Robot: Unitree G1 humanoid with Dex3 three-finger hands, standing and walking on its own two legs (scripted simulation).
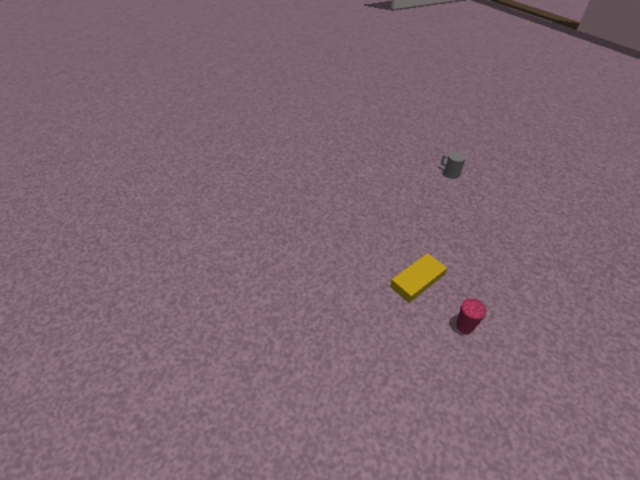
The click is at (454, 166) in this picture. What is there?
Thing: mug
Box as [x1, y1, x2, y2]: [441, 152, 465, 178]
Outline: 444,154 441,161 441,164 445,166 444,174 451,178 458,177 465,158 464,155 459,152 452,152 448,156
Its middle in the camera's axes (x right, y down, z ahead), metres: +0.66 -0.40 +1.97
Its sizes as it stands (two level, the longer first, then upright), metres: 0.114 0.080 0.105
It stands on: the floor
